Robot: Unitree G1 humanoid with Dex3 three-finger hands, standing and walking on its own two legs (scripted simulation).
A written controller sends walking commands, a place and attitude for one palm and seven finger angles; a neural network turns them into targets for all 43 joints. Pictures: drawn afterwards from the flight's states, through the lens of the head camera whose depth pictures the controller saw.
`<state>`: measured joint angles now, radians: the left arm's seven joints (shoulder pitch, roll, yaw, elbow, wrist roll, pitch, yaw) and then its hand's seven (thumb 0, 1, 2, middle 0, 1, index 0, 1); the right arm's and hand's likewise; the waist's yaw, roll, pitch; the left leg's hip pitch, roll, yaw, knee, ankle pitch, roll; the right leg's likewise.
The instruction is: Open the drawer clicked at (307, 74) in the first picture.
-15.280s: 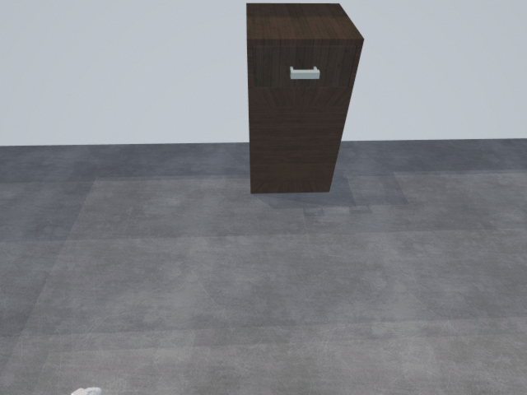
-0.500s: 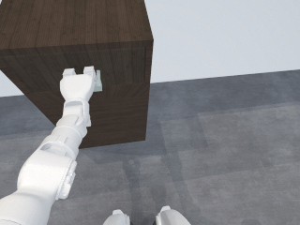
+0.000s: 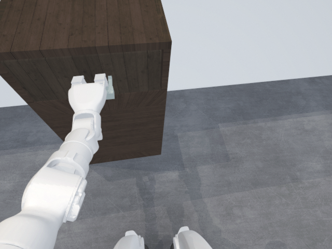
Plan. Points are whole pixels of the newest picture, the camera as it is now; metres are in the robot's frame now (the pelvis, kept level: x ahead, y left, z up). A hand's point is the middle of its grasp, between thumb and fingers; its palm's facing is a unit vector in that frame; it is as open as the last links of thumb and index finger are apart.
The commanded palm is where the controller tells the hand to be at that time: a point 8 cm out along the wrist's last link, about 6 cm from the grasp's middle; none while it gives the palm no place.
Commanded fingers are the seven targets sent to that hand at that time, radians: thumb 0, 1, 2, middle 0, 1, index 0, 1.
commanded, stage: lower the fingers behind the handle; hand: left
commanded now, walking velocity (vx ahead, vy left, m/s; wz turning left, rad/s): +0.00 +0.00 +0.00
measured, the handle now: (93, 87) +0.55 +0.15 +0.00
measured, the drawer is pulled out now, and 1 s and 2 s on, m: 0.00 0.00 0.03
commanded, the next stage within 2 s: close the thumb around the handle in 0.06 s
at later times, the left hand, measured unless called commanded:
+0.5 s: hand (95, 109) +0.48 +0.14 -0.01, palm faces -0.02 -0.03 -1.00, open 10.6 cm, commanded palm +0.47 +0.14 +0.03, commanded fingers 0.00 0.51 0.73 -0.37 -1.31 -0.37 -1.31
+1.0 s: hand (95, 108) +0.49 +0.15 -0.02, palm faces -0.04 -0.01 -1.00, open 6.1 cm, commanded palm +0.47 +0.14 +0.03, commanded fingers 0.00 0.90 0.90 -0.40 -1.35 -0.40 -1.35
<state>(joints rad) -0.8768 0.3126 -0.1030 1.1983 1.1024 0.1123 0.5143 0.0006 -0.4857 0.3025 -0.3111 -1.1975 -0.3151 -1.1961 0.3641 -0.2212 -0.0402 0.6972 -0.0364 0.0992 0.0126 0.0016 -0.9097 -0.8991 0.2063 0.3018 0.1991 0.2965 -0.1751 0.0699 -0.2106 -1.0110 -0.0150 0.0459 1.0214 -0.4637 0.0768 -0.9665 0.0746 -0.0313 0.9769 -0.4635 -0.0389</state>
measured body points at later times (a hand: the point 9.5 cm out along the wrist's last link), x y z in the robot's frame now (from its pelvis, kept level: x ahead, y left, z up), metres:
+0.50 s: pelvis +0.00 +0.00 +0.00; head +0.11 +0.01 +0.44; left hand +0.48 +0.14 +0.04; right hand +0.00 -0.26 -0.13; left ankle +0.00 +0.07 -0.67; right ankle -0.01 -0.10 -0.67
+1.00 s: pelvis +0.00 -0.01 +0.00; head +0.11 +0.00 +0.43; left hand +0.48 +0.14 +0.04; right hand +0.00 -0.27 -0.13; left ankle +0.00 +0.07 -0.67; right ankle -0.01 -0.10 -0.67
